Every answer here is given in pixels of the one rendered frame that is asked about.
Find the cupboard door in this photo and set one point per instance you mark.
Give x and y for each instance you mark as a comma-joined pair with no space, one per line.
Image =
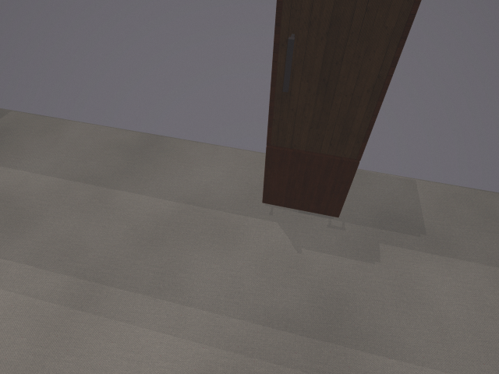
342,53

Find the handle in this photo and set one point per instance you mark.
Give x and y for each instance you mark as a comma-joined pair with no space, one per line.
288,63

